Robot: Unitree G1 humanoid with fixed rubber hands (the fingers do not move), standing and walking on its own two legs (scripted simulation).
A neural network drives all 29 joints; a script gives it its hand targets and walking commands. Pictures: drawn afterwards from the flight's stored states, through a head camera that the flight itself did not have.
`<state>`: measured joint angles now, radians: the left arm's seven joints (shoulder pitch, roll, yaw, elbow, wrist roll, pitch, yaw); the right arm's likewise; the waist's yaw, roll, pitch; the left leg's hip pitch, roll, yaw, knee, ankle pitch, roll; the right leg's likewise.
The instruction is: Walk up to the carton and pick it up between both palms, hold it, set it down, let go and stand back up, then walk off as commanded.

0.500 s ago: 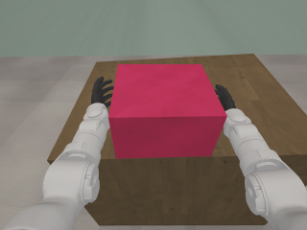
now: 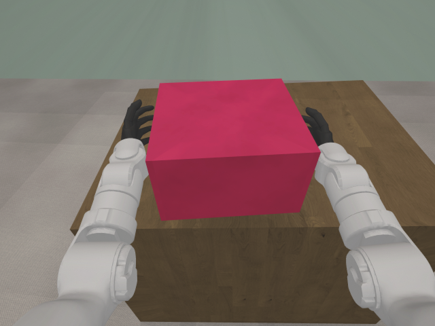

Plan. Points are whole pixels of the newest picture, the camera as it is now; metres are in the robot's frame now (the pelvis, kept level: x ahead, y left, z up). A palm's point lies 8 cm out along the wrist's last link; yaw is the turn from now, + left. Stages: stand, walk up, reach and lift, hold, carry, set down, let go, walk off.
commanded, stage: reach and lift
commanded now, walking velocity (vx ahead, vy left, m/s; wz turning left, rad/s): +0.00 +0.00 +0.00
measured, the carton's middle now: (225, 144) +0.43 +0.03 +0.14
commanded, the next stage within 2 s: hold in 1.06 s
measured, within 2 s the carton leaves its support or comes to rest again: neither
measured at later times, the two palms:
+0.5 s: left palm (130, 140) +0.38 +0.20 +0.19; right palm (328, 149) +0.38 -0.15 +0.16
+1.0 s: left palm (126, 133) +0.37 +0.20 +0.21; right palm (329, 141) +0.38 -0.15 +0.18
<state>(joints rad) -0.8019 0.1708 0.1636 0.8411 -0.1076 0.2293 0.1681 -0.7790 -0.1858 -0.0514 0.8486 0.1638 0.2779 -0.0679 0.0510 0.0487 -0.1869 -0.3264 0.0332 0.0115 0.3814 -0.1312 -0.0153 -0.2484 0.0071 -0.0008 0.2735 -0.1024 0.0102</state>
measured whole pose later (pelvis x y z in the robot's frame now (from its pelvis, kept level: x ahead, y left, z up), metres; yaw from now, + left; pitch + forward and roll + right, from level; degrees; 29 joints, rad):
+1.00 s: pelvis -0.01 +0.00 +0.00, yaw +0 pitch +1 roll -1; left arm -0.74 0.17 0.20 0.57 -0.03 0.46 0.14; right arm -0.74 -0.17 -0.05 0.66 0.20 0.43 -0.11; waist 0.01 0.05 -0.17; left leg -0.26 0.03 0.01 0.35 -0.12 -0.01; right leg -0.17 0.01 0.00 0.24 -0.08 0.01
